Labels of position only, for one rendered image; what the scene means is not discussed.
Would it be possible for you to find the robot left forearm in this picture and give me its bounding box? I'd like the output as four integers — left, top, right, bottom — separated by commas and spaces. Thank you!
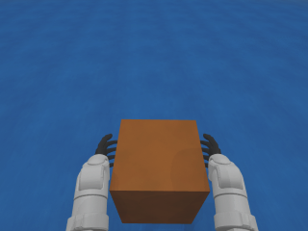
65, 154, 110, 231

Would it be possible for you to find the robot left hand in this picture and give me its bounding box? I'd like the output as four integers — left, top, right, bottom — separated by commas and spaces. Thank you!
94, 134, 117, 167

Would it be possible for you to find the carton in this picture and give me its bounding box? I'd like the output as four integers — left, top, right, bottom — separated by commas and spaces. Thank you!
109, 119, 210, 224

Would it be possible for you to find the robot right forearm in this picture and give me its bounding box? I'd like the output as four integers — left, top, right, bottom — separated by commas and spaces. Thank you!
208, 154, 259, 231

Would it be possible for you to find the robot right hand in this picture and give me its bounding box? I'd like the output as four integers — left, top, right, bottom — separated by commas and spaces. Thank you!
200, 133, 221, 168

